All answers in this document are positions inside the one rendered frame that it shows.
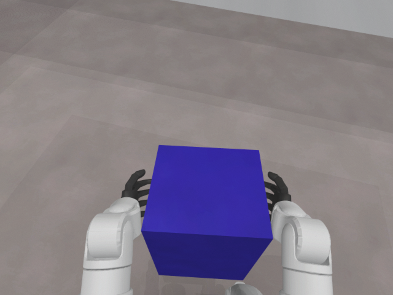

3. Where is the robot left forearm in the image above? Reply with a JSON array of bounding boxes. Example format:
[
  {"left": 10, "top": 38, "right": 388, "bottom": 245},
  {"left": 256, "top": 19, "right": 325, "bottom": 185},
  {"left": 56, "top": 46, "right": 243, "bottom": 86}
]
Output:
[{"left": 78, "top": 197, "right": 141, "bottom": 295}]

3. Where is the carton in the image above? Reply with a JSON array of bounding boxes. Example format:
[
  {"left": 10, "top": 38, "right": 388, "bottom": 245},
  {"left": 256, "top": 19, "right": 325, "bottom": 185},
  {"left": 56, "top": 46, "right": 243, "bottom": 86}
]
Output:
[{"left": 141, "top": 145, "right": 273, "bottom": 280}]

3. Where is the right robot hand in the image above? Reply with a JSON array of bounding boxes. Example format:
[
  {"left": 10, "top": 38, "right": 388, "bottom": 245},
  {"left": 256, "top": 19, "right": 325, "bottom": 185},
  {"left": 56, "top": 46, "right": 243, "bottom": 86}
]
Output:
[{"left": 264, "top": 171, "right": 291, "bottom": 222}]

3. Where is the robot right forearm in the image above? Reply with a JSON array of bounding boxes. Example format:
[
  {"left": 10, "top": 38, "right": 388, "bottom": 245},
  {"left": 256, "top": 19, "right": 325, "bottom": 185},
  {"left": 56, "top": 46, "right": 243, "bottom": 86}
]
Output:
[{"left": 271, "top": 200, "right": 333, "bottom": 295}]

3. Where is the left robot hand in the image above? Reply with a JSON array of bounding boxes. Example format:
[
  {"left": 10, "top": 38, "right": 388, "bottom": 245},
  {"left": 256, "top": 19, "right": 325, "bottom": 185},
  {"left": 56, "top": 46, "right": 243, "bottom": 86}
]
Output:
[{"left": 121, "top": 169, "right": 152, "bottom": 217}]

